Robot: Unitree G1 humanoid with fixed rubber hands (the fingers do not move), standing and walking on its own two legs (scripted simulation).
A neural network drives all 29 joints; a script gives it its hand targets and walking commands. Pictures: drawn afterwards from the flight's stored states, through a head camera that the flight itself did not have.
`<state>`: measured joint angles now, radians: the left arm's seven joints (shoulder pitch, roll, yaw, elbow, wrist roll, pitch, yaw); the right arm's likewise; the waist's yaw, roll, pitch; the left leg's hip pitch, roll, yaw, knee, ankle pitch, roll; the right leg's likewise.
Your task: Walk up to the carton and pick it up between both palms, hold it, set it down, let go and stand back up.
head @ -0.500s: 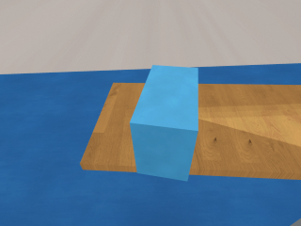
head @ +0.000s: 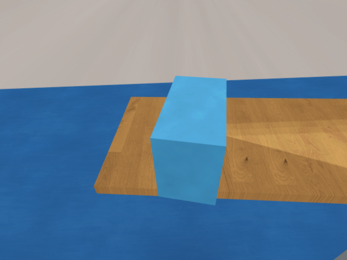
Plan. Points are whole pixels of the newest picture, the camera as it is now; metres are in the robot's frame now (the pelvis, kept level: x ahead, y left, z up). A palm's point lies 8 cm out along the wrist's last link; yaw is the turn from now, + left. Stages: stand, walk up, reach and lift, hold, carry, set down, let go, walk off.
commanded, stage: stand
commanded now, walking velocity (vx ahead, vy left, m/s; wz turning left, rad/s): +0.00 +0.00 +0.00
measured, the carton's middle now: (193, 135) +0.48 -0.01 +0.06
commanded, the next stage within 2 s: none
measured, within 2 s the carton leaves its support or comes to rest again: neither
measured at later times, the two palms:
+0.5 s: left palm out of the picture +0.08 +0.27 -0.10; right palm out of the picture +0.08 -0.25 -0.13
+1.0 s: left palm out of the picture +0.07 +0.27 -0.10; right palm out of the picture +0.07 -0.25 -0.13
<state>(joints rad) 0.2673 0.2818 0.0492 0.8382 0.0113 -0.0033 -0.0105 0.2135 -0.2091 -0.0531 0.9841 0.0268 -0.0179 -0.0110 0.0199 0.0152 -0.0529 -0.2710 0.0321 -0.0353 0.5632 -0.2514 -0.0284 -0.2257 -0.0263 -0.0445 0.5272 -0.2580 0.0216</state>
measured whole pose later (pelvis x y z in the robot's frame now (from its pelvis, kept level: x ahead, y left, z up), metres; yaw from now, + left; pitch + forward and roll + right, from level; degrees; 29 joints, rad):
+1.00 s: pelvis +0.00 +0.00 +0.00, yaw +0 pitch -2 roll -1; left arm 0.27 0.28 0.04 0.85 0.01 0.00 -0.01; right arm 0.21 -0.21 -0.05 0.99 0.03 -0.02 -0.01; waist 0.01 0.03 -0.01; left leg -0.26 0.03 -0.04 0.55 -0.24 -0.03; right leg -0.23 -0.03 -0.04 0.52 -0.26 0.02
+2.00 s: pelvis +0.01 -0.01 +0.00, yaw +0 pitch -2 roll -1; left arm 0.27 0.28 0.03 0.85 0.01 0.00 -0.01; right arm 0.21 -0.21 -0.05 0.99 0.03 -0.02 -0.01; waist 0.01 0.03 0.01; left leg -0.26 0.03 -0.04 0.53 -0.24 -0.03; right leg -0.23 -0.03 -0.04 0.52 -0.26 0.02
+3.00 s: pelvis +0.01 -0.01 +0.00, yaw +0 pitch -1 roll +0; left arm 0.27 0.28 0.03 0.85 0.01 0.00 -0.01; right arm 0.21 -0.21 -0.05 0.99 0.03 -0.01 -0.01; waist 0.01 0.03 0.01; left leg -0.26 0.03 -0.04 0.52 -0.24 -0.03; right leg -0.23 -0.03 -0.04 0.51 -0.27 0.02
